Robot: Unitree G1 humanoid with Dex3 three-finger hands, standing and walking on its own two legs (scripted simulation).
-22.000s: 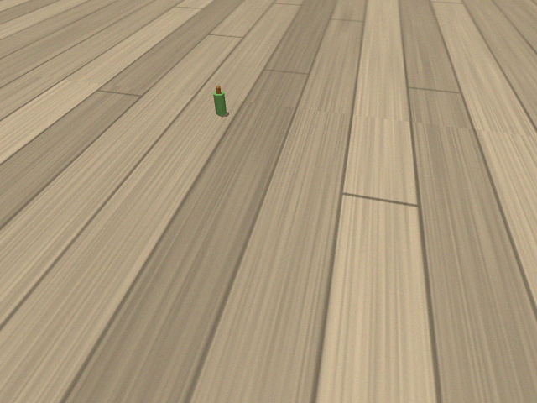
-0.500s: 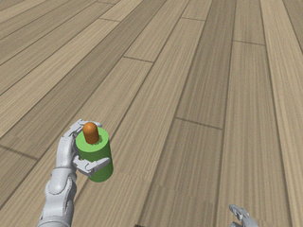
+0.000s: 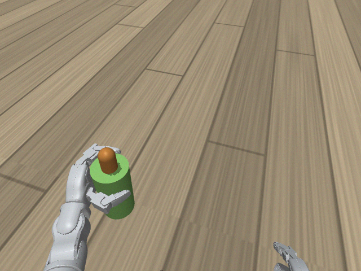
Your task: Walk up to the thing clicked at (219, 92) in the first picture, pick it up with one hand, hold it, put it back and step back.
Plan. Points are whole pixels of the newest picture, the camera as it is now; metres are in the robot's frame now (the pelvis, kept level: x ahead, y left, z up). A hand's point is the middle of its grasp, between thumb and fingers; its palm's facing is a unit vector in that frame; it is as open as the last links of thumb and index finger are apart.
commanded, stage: hold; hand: left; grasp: from the side
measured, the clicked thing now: (113, 181) +0.31 +0.16 +0.04
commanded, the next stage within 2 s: crouch in 0.06 s
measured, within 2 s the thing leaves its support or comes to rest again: neither
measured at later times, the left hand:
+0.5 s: hand (115, 193) +0.31 +0.17 -0.02, palm faces +0.03 -1.00 +0.02, open 11.1 cm
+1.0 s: hand (129, 218) +0.34 +0.19 -0.27, palm faces +0.07 -1.00 -0.02, open 11.1 cm
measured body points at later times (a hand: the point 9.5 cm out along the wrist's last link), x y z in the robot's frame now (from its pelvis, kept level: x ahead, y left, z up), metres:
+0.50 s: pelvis -0.02 +0.00 -0.03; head +0.05 +0.02 +0.42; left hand +0.31 +0.22 -0.02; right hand +0.12 -0.25 -0.13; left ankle +0.01 +0.14 -0.70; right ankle +0.03 -0.13 -0.70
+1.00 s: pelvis -0.05 +0.00 -0.23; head +0.13 +0.02 +0.18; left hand +0.33 +0.24 -0.27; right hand +0.09 -0.26 -0.37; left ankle +0.01 +0.14 -0.70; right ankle +0.03 -0.13 -0.70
